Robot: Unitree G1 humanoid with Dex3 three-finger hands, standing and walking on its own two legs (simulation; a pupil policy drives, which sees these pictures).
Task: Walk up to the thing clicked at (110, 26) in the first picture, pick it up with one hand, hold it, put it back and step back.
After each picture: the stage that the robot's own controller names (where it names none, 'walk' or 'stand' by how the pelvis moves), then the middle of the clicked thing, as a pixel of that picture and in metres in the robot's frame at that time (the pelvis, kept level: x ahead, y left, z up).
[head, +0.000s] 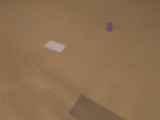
stand; (109, 27) +1.73 -0.28 -0.72
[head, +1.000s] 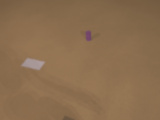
walk; (88, 35) +1.60 +0.10 -0.70
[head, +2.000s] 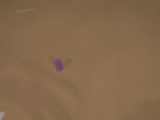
walk; (58, 65) +1.02 +0.35 -0.72
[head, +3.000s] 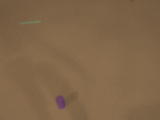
walk; (60, 102) +0.62 +0.27 -0.69
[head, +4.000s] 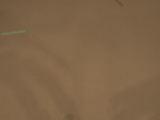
stand; out of the picture +0.40 +0.25 -0.70
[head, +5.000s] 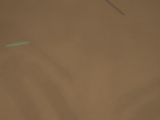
stand; out of the picture +0.36 +0.25 -0.72
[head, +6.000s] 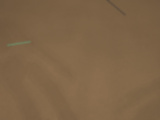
stand; out of the picture +0.37 +0.25 -0.73
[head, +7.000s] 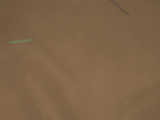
stand; out of the picture +0.37 +0.24 -0.73
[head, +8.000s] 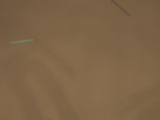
stand; out of the picture +0.37 +0.24 -0.73
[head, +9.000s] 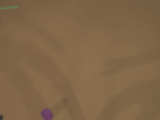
go down; (47, 115) +0.40 +0.25 -0.67
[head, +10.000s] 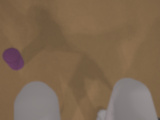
go down; (14, 59) +0.45 +0.29 -0.29
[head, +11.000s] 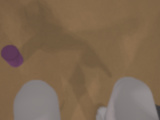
close in; (13, 56) +0.45 +0.30 -0.29
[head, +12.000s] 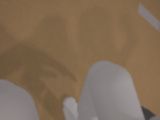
close in; out of the picture +0.42 +0.34 -0.22
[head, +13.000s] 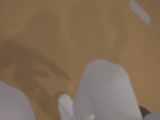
close; out of the picture +0.42 +0.34 -0.22
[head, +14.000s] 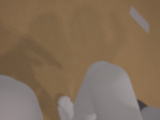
lift; out of the picture +0.39 +0.33 -0.22
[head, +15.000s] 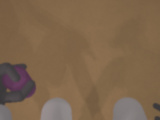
lift; (21, 83) +0.33 +0.23 -0.03
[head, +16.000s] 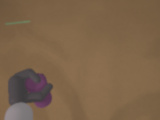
hold; (39, 91) +0.34 +0.18 -0.01
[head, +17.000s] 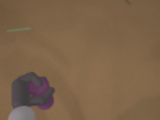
hold; (42, 94) +0.33 +0.18 -0.01
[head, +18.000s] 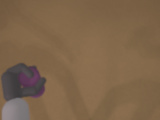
crouch; (32, 83) +0.37 +0.20 -0.06
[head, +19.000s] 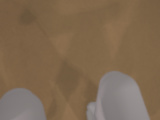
lower; out of the picture +0.49 +0.31 -0.10
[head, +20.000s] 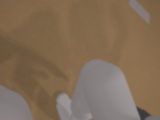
lower; out of the picture +0.41 +0.35 -0.23
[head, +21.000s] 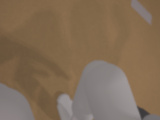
lower; out of the picture +0.41 +0.35 -0.23
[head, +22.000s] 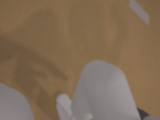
lower; out of the picture +0.41 +0.35 -0.23
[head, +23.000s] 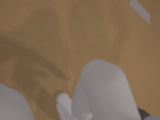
lower; out of the picture +0.41 +0.35 -0.23
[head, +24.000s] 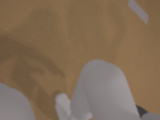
open; out of the picture +0.41 +0.33 -0.23
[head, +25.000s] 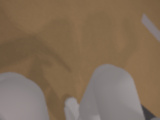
stand; out of the picture +0.42 +0.32 -0.23
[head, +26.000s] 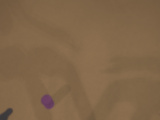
stand; (47, 102) +0.43 +0.24 -0.56
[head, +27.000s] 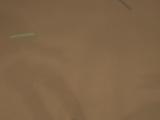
stand; out of the picture +0.40 +0.24 -0.67
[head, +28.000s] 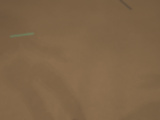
stand; out of the picture +0.40 +0.24 -0.67
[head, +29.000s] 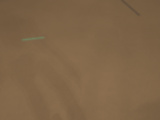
stand; out of the picture +0.42 +0.22 -0.72
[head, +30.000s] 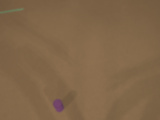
walk; (58, 105) +0.47 +0.22 -0.70
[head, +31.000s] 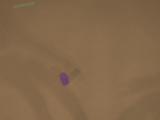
walk; (64, 79) +0.73 +0.24 -0.70
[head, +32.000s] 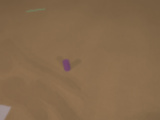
stand; (66, 65) +1.04 +0.27 -0.70
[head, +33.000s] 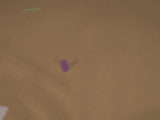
stand; (64, 65) +1.04 +0.24 -0.72
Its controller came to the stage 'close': yes
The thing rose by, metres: 0.71
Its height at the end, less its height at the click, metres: +0.00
